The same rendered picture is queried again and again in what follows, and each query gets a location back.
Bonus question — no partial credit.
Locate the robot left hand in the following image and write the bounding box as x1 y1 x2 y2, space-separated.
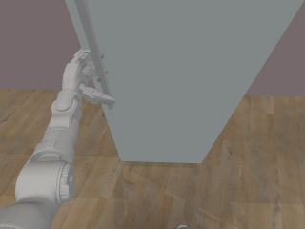
62 48 116 105

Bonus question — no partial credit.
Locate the fridge door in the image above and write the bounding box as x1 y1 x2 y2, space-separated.
65 0 305 164

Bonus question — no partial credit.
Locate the handle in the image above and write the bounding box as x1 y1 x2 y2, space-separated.
74 0 115 110

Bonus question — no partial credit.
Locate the robot left forearm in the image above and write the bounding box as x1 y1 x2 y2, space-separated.
15 89 83 200

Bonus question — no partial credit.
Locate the left robot upper arm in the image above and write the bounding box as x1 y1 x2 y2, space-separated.
0 160 76 229

